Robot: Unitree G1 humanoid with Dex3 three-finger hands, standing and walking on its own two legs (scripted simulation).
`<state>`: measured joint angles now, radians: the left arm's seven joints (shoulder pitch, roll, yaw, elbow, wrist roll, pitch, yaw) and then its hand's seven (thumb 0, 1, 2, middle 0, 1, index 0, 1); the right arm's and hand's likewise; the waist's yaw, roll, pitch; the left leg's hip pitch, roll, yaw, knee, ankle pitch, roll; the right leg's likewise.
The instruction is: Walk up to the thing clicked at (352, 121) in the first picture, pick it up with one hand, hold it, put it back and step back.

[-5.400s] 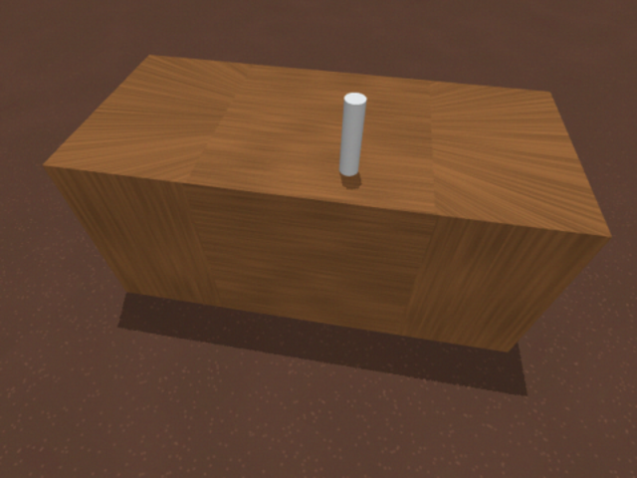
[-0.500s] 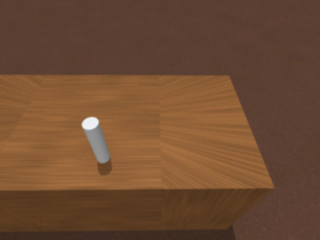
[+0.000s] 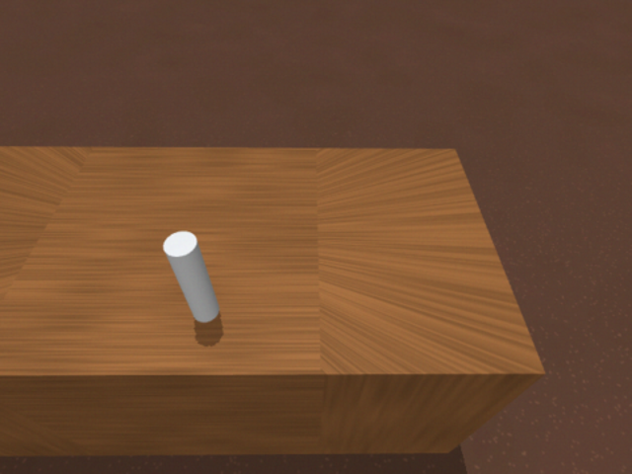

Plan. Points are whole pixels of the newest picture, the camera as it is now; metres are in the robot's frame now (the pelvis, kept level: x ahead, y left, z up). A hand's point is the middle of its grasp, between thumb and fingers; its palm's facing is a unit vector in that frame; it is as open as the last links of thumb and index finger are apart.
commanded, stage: stand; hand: left
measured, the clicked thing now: (194, 281) +0.43 +0.22 -0.08
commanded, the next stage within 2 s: rise first in 0.42 s
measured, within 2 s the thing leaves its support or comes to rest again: neither
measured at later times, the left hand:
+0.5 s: hand out of the picture +0.07 +0.26 -0.16, palm faces -0.03 -0.94 -0.35, open 7.4 cm
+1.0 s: hand (130, 460) +0.17 +0.25 -0.12, palm faces +0.20 -0.91 -0.36, open 15.7 cm
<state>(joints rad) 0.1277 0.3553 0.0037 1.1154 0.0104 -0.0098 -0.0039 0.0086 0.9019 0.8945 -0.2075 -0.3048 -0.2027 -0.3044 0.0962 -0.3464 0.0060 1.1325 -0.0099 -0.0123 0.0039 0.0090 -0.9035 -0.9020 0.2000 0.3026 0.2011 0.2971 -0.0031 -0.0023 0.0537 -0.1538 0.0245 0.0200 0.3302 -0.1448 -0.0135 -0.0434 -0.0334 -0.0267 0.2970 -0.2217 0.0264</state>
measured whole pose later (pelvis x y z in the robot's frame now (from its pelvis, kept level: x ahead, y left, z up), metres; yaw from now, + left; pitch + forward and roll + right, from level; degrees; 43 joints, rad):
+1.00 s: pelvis +0.00 +0.00 -0.01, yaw -1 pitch +3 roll +0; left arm 0.16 0.29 0.15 0.71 -0.03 -0.07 0.09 0.01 -0.16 0.14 -0.06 -0.07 -0.06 -0.06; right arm 0.15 -0.25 -0.11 0.78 0.04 -0.04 -0.07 0.00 0.19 -0.15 0.06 0.06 0.06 0.06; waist 0.01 0.00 0.01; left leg -0.29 0.03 0.03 0.44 -0.19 -0.02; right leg -0.20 -0.03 -0.01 0.44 -0.28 0.02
